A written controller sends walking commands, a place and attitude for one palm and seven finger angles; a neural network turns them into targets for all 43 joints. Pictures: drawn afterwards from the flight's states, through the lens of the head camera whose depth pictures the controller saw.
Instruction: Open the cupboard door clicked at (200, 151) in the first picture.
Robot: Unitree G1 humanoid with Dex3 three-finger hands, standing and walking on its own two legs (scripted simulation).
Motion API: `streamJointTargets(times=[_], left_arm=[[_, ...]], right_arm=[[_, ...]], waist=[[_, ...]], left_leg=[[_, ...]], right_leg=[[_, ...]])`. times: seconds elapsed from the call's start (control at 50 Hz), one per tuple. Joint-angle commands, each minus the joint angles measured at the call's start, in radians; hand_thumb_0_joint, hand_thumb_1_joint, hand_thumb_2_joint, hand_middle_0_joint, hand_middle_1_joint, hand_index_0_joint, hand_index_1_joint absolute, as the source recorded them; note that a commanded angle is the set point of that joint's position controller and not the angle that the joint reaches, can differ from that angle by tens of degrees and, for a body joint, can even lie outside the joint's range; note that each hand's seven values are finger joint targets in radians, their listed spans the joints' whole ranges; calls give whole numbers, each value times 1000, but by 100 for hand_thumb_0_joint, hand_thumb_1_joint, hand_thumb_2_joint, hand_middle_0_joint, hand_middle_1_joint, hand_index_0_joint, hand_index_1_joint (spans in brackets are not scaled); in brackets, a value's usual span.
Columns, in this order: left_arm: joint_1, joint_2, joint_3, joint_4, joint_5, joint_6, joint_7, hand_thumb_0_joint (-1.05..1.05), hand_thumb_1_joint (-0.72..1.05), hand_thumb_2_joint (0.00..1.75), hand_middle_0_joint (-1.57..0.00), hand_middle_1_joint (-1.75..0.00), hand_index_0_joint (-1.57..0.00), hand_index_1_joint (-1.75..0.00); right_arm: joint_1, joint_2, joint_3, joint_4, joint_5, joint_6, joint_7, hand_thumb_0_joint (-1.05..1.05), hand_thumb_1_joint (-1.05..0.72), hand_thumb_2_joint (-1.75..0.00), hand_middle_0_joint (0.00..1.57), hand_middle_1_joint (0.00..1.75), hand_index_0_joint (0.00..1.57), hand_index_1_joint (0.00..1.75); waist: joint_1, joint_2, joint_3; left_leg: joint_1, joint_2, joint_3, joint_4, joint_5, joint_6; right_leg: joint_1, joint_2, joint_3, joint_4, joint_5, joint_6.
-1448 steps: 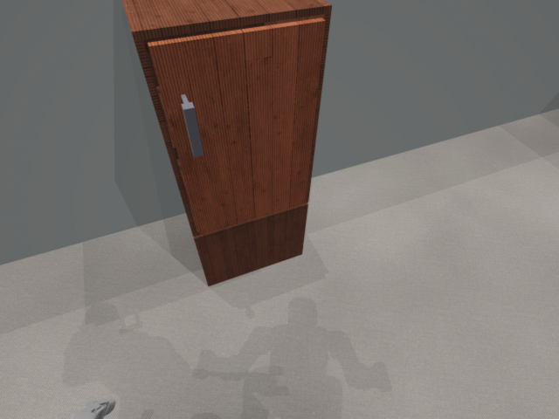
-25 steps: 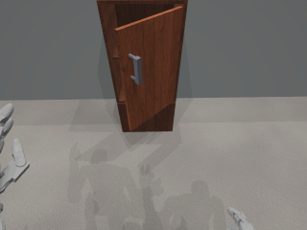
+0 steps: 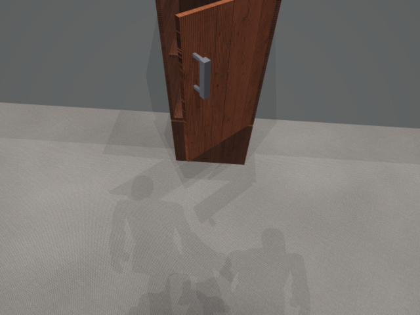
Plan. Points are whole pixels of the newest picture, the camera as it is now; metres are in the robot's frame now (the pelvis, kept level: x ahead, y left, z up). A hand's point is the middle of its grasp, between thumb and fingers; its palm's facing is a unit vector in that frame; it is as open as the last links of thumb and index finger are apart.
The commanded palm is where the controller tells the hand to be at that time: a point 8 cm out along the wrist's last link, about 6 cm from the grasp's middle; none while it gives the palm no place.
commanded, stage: let the arm hang, fingers relaxed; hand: left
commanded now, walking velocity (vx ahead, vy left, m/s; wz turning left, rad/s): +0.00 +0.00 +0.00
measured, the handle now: (200, 76) +0.74 +0.07 +0.02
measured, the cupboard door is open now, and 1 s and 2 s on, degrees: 43 43 43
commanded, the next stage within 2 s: look to check the result in 0.64 s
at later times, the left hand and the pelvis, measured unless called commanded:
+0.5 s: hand out of the picture +0.05 +0.22 -0.16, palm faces -0.02 -0.97 -0.25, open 7.4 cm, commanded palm none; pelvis +0.01 +0.02 +0.01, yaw -1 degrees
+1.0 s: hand out of the picture +0.06 +0.23 -0.16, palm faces -0.02 -0.96 -0.27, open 7.4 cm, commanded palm none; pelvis +0.02 +0.02 +0.01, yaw -1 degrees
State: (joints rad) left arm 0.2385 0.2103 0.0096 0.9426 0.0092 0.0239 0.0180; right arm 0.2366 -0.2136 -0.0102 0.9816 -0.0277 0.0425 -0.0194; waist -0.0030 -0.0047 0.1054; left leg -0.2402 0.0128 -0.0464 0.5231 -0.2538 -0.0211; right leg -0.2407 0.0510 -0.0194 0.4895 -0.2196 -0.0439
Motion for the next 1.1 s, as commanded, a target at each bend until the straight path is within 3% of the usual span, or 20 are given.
streamJointTargets(times=[0.0, 0.06, 0.2, 0.46, 0.66, 0.88, 0.92, 1.08], left_arm=[[-31, 138, 33, 6, -1, -31, 0, 0, 90, 90, -20, -30, -20, -30], [-35, 147, 31, 51, 1, -33, -1, 0, 90, 90, -20, -30, -20, -30], [-34, 154, 30, 118, 0, -40, 2, 0, 90, 90, -20, -30, -20, -30], [-32, 143, 26, 156, -1, -43, 8, 0, 90, 90, -20, -30, -20, -30], [-38, 143, 29, 160, -1, -48, 8, 0, 90, 90, -20, -30, -20, -30], [-53, 159, 30, 163, 0, -50, 8, 0, 90, 90, -20, -30, -20, -30], [-51, 170, 33, 159, 1, -54, 8, 0, 90, 90, -20, -30, -20, -30], [-77, 195, 32, 157, 0, -57, 7, 0, 90, 90, -20, -30, -20, -30]], right_arm=[[7, -119, -23, -20, 1, -30, 0, 0, -90, -90, 20, 30, 20, 30], [22, -127, -24, 16, 1, -33, 1, 0, -90, -90, 20, 30, 20, 30], [35, -126, -21, 71, 4, -42, 0, 0, -90, -90, 20, 30, 20, 30], [31, -106, -13, 120, 6, -49, -3, 0, -90, -90, 20, 30, 20, 30], [18, -117, -16, 124, 7, -57, -8, 0, -90, -90, 20, 30, 20, 30], [-9, -143, -22, 118, 8, -57, -8, 0, -90, -90, 20, 30, 20, 30], [-15, -152, -25, 116, 10, -57, -7, 0, -90, -90, 20, 30, 20, 30], [-43, -176, -26, 112, 9, -57, -5, 0, -90, -90, 20, 30, 20, 30]], waist=[[-5, 61, -78], [-7, 12, -69], [-6, -11, -50], [-2, 15, -36], [-4, 41, -79], [-6, 22, -64], [-4, -4, -85], [-9, 2, -81]], left_leg=[[-15, 62, -70, -187, -62, 54], [0, 60, -68, -205, -67, 56], [21, 63, -60, -223, -11, 56], [40, 69, -52, -236, 71, 51], [78, 74, -50, -230, 131, 51], [95, 79, -50, -236, 139, 50], [108, 79, -47, -227, 150, 53], [122, 82, -46, -233, 167, 48]], right_leg=[[51, -116, 145, -189, -95, -9], [40, -120, 143, -209, -120, -6], [37, -128, 137, -207, -71, -4], [53, -136, 126, -182, 15, 3], [82, -140, 129, -173, 82, 0], [78, -142, 131, -184, 96, 2], [87, -143, 133, -188, 110, 1], [91, -149, 138, -194, 149, 1]])
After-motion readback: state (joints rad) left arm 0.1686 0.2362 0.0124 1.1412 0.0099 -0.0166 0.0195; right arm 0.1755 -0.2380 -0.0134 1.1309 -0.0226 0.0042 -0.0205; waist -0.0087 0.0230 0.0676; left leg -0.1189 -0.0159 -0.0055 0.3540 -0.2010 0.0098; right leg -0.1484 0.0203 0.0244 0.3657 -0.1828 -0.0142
